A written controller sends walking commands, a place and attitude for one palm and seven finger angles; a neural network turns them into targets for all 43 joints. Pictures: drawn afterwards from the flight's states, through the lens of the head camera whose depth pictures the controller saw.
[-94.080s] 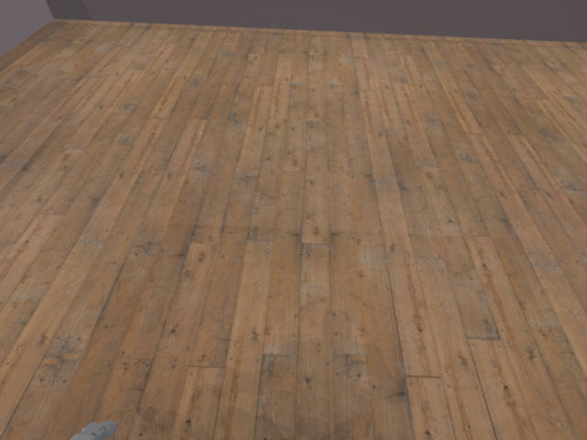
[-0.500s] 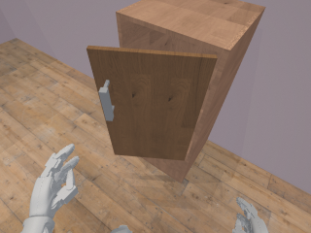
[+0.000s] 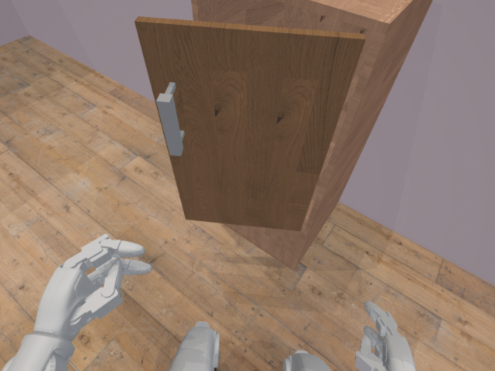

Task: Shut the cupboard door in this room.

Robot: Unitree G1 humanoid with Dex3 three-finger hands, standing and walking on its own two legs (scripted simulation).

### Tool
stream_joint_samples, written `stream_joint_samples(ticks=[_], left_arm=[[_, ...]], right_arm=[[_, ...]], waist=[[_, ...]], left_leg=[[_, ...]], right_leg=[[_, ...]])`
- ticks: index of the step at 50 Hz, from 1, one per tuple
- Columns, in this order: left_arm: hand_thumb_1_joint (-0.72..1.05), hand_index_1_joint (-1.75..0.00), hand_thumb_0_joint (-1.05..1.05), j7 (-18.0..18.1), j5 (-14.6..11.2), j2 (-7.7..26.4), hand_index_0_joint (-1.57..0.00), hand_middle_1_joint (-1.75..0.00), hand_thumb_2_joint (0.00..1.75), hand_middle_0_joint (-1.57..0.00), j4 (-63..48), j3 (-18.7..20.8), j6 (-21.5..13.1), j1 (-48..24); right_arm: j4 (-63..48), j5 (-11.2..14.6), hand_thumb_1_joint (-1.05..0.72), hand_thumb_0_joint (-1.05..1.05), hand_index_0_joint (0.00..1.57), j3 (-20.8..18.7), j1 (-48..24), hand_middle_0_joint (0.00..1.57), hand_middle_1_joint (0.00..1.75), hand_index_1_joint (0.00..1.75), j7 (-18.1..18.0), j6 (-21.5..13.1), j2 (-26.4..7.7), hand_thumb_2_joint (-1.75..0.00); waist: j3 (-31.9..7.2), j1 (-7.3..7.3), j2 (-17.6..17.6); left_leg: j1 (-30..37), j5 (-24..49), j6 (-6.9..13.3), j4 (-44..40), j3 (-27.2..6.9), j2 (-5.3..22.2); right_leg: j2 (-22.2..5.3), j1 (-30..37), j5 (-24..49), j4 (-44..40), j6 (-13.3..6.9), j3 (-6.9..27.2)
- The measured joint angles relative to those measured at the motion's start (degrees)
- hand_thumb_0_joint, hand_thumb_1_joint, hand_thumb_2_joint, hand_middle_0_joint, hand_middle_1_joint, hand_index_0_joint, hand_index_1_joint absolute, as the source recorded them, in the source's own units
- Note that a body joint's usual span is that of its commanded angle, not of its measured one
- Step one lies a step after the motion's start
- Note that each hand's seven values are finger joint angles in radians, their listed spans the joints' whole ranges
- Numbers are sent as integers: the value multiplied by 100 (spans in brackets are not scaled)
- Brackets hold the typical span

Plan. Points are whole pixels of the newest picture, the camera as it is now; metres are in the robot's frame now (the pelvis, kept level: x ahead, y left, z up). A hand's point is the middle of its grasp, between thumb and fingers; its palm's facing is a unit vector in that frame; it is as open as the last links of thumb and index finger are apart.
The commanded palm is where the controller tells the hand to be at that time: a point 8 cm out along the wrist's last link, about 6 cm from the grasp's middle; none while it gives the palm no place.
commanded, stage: raise the hand and make a fist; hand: left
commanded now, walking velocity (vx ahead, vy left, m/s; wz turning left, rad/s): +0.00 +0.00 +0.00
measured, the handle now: (174, 120) +0.54 +0.19 +0.09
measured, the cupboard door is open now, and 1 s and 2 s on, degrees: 30 30 30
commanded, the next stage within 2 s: bring the fist close to the handle in 1.18 s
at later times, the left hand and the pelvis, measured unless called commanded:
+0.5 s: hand (102, 283) +0.22 +0.21 +0.08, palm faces -0.03 -1.00 -0.04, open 3.1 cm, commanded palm +0.20 +0.26 +0.08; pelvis +0.01 +0.02 +0.01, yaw +1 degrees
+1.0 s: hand (118, 271) +0.23 +0.19 +0.09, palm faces -0.05 -1.00 -0.04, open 3.1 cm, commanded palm +0.21 +0.25 +0.09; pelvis +0.02 +0.01 +0.02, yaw +0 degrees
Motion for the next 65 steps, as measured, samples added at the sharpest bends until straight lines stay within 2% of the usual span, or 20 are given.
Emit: stream_joint_samples(ticks=[5,11,21,31,46,56,65], left_arm=[[90,-95,1,262,37,-76,-80,-95,90,-79,-82,7,-223,185],[90,-107,1,366,134,-106,-91,-107,90,-90,-284,-166,-388,288],[90,-127,1,596,298,-72,-109,-127,90,-109,-606,-332,-179,291],[90,-144,1,545,311,-13,-125,-145,90,-124,-487,-335,13,112],[90,-150,1,455,161,-1,-130,-150,90,-129,-273,-239,-18,-12],[90,-150,1,454,149,-67,-130,-150,90,-130,-157,-271,-189,1],[90,-150,1,427,148,-90,-130,-150,90,-130,-143,-280,-162,-24]], right_arm=[[20,-31,-90,2,21,-99,200,20,30,30,42,24,-116,-90],[-17,-42,-90,2,21,-173,125,20,30,30,85,36,-294,-90],[-413,-58,-90,2,20,-40,-203,20,30,30,153,207,-226,-90],[-589,-71,-90,2,21,185,-146,20,30,30,176,333,-186,-90],[-331,-31,-90,2,21,47,146,20,30,30,136,343,-353,-90],[-285,-19,-90,2,20,-31,99,20,30,30,119,320,-388,-90],[-316,-18,-90,2,21,3,1,20,30,30,111,335,-330,-90]], waist=[[-14,-46,-19],[16,-36,-66],[35,1,-82],[50,32,-44],[56,-76,15],[34,-65,17],[20,-31,25]], left_leg=[[64,-1,88,-123,129,-30],[25,-46,174,-81,161,-92],[234,-23,212,-211,121,-129],[452,37,175,-389,61,-129],[647,79,79,-568,84,-79],[622,40,32,-526,97,-62],[623,10,23,-525,101,-62]], right_leg=[[-48,43,48,-147,89,114],[-111,43,26,-159,166,137],[-131,319,94,-392,197,89],[-113,557,157,-595,168,27],[-67,671,161,-667,82,58],[-54,605,87,-557,38,77],[-52,603,57,-552,31,84]])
